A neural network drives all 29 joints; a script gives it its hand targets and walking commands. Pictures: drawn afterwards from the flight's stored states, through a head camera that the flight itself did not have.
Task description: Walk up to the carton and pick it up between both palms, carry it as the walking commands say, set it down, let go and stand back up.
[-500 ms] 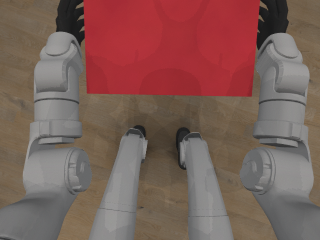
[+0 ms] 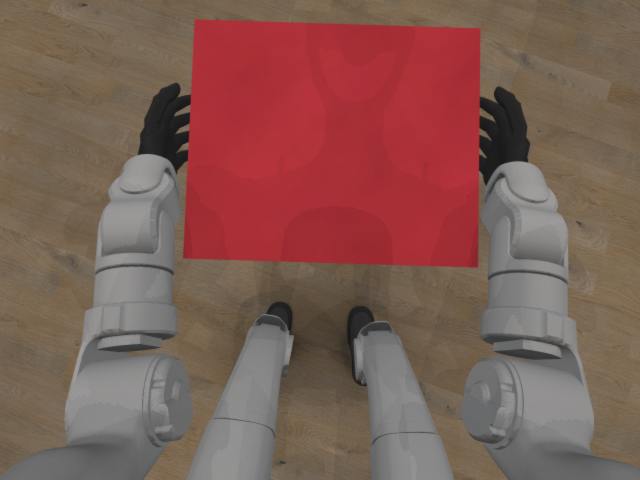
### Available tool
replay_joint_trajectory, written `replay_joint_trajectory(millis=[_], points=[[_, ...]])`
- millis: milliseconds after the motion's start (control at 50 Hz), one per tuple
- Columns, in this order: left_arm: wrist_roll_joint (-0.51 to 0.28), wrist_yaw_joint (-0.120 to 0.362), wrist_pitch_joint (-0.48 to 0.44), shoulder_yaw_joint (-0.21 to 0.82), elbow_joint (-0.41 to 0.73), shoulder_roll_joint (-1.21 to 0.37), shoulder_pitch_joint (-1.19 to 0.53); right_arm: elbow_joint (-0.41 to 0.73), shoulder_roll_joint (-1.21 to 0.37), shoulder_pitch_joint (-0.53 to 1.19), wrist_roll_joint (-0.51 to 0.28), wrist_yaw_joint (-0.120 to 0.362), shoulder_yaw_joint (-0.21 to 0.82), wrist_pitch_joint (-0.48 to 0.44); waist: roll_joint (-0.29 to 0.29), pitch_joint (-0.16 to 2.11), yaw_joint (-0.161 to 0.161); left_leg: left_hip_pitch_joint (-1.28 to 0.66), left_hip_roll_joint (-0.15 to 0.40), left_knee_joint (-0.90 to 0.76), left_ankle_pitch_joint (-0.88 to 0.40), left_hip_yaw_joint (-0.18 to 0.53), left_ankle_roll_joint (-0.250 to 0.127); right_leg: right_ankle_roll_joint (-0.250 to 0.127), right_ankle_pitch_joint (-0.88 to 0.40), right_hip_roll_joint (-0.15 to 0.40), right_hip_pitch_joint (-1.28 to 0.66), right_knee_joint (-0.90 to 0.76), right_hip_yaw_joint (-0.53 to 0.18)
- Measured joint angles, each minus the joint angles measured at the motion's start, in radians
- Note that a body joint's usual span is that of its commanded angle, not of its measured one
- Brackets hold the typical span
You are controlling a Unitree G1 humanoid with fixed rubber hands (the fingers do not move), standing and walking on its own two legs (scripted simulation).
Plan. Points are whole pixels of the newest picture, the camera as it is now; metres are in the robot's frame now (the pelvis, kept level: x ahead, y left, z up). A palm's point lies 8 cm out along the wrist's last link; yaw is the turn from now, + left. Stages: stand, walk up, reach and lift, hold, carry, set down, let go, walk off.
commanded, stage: reach and lift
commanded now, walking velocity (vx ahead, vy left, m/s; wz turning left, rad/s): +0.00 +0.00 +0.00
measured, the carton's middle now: (330, 168) +0.46 +0.02 -0.13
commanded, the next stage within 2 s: none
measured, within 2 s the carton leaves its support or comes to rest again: neither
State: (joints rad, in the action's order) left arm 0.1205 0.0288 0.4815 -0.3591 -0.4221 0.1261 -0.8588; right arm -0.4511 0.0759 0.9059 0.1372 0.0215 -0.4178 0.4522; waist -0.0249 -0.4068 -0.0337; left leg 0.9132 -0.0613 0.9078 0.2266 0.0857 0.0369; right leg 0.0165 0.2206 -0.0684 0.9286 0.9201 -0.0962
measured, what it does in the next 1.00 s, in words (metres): rises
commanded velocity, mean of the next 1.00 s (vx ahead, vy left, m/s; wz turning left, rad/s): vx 0.00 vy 0.00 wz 0.00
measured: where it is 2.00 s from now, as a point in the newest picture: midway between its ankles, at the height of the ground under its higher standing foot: (317, 357)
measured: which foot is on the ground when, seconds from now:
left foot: down 0.00-1.00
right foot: down 0.00-1.00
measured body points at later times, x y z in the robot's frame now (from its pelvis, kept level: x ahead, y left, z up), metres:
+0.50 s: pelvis +0.10 +0.00 +0.06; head +0.17 +0.00 +0.51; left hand +0.43 +0.20 +0.04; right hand +0.45 -0.19 +0.05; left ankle +0.12 +0.13 -0.67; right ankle +0.13 -0.11 -0.67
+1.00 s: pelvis +0.12 -0.01 +0.08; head +0.09 +0.00 +0.53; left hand +0.41 +0.20 +0.09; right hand +0.43 -0.18 +0.11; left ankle +0.12 +0.13 -0.67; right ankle +0.13 -0.11 -0.67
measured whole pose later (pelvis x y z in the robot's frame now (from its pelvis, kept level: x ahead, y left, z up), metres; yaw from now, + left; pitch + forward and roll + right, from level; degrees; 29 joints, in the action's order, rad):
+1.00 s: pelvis +0.12 -0.01 +0.08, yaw +1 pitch -3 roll +0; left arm 0.19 0.08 0.65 -0.24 -0.27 0.00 -0.20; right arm -0.26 -0.08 0.23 0.23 0.06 -0.30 0.63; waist -0.02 0.02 -0.02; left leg 0.08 -0.02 0.32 0.18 0.11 0.02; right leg -0.02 0.17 -0.05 0.09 0.32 -0.08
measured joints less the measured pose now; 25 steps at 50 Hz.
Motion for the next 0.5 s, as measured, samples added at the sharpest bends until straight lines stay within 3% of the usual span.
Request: replay_joint_trajectory(millis=[100, 240, 380, 500], points=[[0.052, 0.030, -0.006, -0.036, -0.086, -0.049, 0.097, -0.049, -0.051, -0.118, 0.046, 0.010, -0.027, 0.006, 0.003, 0.248, 0.004, 0.042, 0.002, -0.060, -0.011, 0.004, -0.005, -0.001, -0.011, 0.004, 0.040, -0.063, 0.001], [0.126, 0.060, 0.004, -0.071, -0.121, -0.096, 0.205, -0.097, -0.102, -0.219, 0.128, 0.038, -0.063, 0.006, 0.000, 0.404, 0.015, -0.085, 0.005, -0.172, -0.014, 0.000, -0.014, -0.003, -0.011, 0.014, -0.084, -0.169, -0.006], [0.165, 0.071, 0.018, -0.048, -0.062, -0.147, 0.342, -0.052, -0.128, -0.360, 0.159, 0.081, -0.057, 0.007, -0.009, 0.464, 0.003, -0.252, 0.015, -0.302, -0.023, -0.007, -0.024, -0.017, -0.017, 0.017, -0.243, -0.286, -0.014], [0.138, 0.062, 0.014, 0.004, 0.023, -0.169, 0.501, 0.029, -0.146, -0.503, 0.140, 0.073, 0.013, 0.012, 0.005, 0.475, 0.005, -0.392, 0.027, -0.407, -0.033, 0.001, -0.016, -0.023, -0.029, 0.016, -0.383, -0.393, -0.009]])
